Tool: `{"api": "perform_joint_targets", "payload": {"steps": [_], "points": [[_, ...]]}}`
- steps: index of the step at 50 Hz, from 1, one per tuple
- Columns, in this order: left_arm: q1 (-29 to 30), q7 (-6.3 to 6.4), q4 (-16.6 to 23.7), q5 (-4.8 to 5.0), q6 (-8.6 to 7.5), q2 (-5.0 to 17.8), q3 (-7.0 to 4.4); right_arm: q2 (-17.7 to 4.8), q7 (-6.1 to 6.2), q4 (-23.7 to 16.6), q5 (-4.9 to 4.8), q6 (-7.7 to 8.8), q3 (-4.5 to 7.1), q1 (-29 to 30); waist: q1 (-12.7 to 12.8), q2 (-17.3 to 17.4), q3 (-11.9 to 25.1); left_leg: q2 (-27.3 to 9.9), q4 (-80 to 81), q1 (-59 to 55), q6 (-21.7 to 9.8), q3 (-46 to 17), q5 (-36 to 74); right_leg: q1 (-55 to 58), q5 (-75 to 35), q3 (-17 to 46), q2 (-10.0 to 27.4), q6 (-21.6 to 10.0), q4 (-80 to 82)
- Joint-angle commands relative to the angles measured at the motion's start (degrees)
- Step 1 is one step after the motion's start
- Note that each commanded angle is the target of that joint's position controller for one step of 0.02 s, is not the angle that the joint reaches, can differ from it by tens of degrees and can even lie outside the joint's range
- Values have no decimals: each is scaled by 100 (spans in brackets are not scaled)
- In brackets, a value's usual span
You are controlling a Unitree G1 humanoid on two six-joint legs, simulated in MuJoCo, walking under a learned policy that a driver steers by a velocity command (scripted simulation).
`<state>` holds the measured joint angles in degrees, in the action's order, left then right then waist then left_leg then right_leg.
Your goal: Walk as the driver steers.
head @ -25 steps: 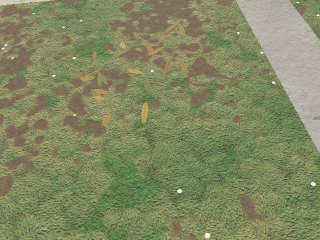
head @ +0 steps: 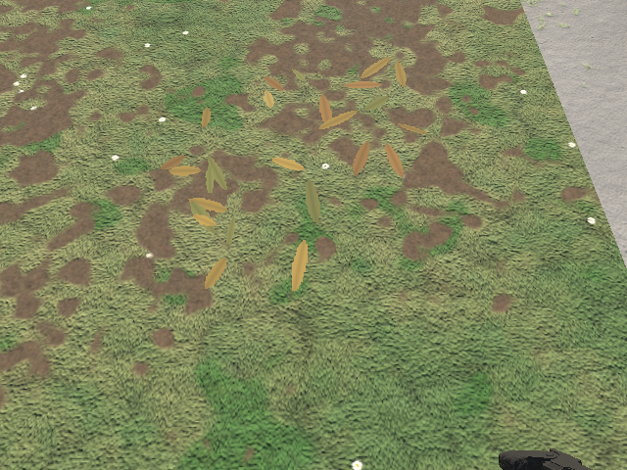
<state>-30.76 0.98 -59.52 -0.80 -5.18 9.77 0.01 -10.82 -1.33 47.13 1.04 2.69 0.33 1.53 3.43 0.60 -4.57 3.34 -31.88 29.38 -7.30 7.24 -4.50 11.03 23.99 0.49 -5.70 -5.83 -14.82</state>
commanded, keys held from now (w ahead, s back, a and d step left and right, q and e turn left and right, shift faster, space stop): w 1.00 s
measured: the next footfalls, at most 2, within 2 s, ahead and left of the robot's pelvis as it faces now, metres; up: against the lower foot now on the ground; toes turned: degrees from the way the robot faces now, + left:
left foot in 0.02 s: +0.18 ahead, +0.05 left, +0.00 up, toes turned +3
right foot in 0.58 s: +0.49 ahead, -0.11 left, +0.00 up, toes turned -3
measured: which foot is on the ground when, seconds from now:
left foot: up 0.00-0.00, down 0.02-0.58, up 0.60-1.00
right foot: down 0.00-0.04, up 0.06-0.56, down 0.58-1.00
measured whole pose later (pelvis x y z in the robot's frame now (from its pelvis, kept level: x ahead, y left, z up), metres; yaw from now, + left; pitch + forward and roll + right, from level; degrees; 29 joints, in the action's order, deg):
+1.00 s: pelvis +0.53 -0.05 +0.02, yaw +1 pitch +0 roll -1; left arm -27.9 0.0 -61.5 -0.8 -5.6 9.4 -1.2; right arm -11.6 -1.7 52.1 1.3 2.0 1.6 -3.5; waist 3.2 2.0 -2.4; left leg -5.0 -40.8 35.8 -2.2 2.5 -0.8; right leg 3.1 13.5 -4.4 -5.4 -5.2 -10.1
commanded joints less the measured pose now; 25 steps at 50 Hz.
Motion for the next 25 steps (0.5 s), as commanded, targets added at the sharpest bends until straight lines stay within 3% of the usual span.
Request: {"api": "perform_joint_targets", "payload": {"steps": [1, 2, 3, 4, 5, 6, 8, 10, 12, 17, 22, 25], "points": [[411, 12, 364, 6, -35, 1004, -182, -1133, 204, 577, 97, 81, 412, -2739, -1523, -297, 1322, -570, 454, -3444, -510, -883, -577, -1691, -5782, 108, 1312, -27, -3595], [20, -33, 465, 23, -27, 410, -81, -1525, 205, 596, 207, 83, 497, -3017, -1163, 767, 1772, -2131, 539, -4524, -1039, -3099, -915, -3243, -922, -265, 439, 49, -5719], [-298, -62, 390, 46, 8, 683, -184, -1376, 123, 612, 24, 40, 496, -2695, -897, 830, 1816, -2580, 1498, -4558, -1637, -5001, -1719, -4428, 402, 252, 0, 19, -6801], [263, -59, 549, -31, 7, 922, -228, -1058, 85, 485, -93, 46, 434, -1984, -668, 262, 814, -2378, 1890, -3658, -1426, -4190, -2288, -4807, -240, 389, 473, -69, -6532], [686, -97, 637, -54, -11, 918, -243, -731, 53, 444, -95, 95, 362, -1653, -586, -12, 295, -2158, 2150, -2858, -1267, -3596, -1997, -4679, -567, 321, 627, -70, -6249], [776, -116, 633, -66, 17, 794, -242, -528, 48, 511, -42, 157, 302, -1583, -368, -260, 27, -1920, 2289, -2294, -1053, -3097, -1391, -4414, -701, 331, 801, -41, -5915], [636, -185, 584, -141, 156, 504, -194, -390, 92, 719, -27, 276, 227, -1785, -112, -146, 54, -1584, 2415, -1749, -794, -2346, -500, -3882, -781, 301, 978, 99, -5421], [792, -231, 641, -147, 230, 433, -192, -522, 94, 894, -54, 370, 241, -2094, -75, -17, 33, -1448, 2502, -1653, -751, -1936, 72, -3964, -935, 145, 1056, 202, -5104], [1348, -254, 833, -140, 276, 496, -201, -660, 87, 987, -63, 384, 255, -2306, -146, 68, -97, -1339, 2661, -1711, -672, -1652, 189, -4390, -1382, -4, 1186, 297, -4675], [2613, -276, 1208, -56, 285, 495, -166, -632, 96, 1151, -82, 350, 194, -2919, -517, 190, -157, -1118, 2586, -2291, -302, -1213, 1204, -4820, -2400, -319, 1148, 450, -3231], [3451, -269, 1443, -36, 263, 485, -125, -647, 174, 1325, -9, 316, 155, -3425, -796, 322, -173, -1284, 2279, -3260, -319, -1156, 1877, -4909, -2433, -474, 908, 379, -2287], [3625, -261, 1562, -35, 201, 554, -146, -741, 230, 1402, 51, 291, 176, -3437, -729, 367, -209, -1535, 1942, -3754, -411, -1177, 2510, -4786, -1894, -480, 790, 196, -1916]]}}
Velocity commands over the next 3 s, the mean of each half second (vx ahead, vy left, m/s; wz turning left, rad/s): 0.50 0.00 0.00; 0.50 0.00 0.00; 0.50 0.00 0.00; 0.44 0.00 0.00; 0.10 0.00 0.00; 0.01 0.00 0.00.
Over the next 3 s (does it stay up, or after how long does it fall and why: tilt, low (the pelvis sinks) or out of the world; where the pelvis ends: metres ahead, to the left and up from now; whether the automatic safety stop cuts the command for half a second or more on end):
stays up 1.15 -0.05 0.02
